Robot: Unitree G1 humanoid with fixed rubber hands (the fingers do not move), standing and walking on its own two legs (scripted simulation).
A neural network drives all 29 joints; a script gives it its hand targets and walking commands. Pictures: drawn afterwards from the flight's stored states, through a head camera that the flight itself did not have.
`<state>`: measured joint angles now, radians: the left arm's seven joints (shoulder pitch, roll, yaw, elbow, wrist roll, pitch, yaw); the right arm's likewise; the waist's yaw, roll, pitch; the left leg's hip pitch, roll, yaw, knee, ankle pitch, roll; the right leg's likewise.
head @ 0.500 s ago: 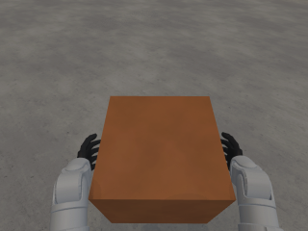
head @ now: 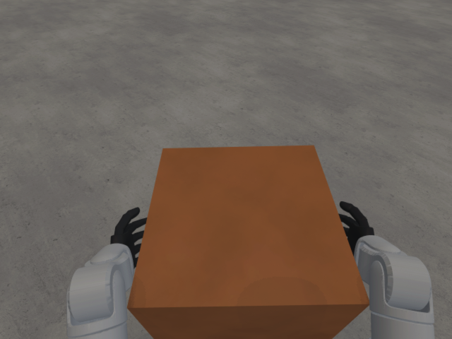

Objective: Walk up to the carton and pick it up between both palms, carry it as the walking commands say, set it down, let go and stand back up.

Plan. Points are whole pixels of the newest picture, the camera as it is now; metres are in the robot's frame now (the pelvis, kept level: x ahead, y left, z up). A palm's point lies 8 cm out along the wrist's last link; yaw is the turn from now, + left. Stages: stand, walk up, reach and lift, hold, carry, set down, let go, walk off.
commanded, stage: carry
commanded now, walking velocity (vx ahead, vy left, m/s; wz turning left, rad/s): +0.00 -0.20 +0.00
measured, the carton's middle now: (240, 248) +0.29 -0.01 +0.01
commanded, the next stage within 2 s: none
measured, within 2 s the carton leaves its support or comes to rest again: neither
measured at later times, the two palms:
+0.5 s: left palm (171, 267) +0.22 +0.10 +0.07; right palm (414, 262) +0.22 -0.28 +0.08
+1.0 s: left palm (234, 294) +0.18 +0.01 +0.08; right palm out of the picture +0.19 -0.37 +0.08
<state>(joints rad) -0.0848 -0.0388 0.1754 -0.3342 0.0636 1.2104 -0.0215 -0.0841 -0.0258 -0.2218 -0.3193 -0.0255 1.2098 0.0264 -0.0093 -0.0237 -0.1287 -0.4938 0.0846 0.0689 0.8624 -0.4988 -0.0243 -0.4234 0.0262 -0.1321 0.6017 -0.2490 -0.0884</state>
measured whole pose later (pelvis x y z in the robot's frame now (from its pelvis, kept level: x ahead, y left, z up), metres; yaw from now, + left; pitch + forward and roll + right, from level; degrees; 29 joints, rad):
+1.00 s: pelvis -0.06 -0.18 +0.00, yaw +1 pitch +4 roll -1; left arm -0.04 -0.07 0.18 -0.39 0.07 1.18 -0.02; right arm -0.07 -0.03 -0.23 -0.35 -0.02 1.19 0.04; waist -0.01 0.00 -0.12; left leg -0.42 0.06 0.14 0.75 -0.45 -0.01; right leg -0.44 0.00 -0.16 0.59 -0.23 -0.08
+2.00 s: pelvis -0.15 -0.30 -0.01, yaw -23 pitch +4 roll +0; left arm -0.04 -0.08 0.19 -0.39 0.07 1.15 -0.02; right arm -0.05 -0.01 -0.24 -0.38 -0.02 1.16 0.04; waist -0.01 -0.01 -0.05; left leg -0.53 0.10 0.06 0.98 -0.52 -0.14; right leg -0.54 0.08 0.01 0.71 -0.24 -0.06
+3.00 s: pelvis -0.24 -0.34 -0.02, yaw -83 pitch +3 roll -2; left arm -0.10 -0.06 0.19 -0.37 0.03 1.13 -0.03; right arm -0.05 -0.01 -0.22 -0.42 -0.07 1.14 0.05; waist 0.01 0.05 -0.06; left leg -0.44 0.30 0.17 1.00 -0.62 -0.16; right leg -0.45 0.01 -0.10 0.74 -0.34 -0.03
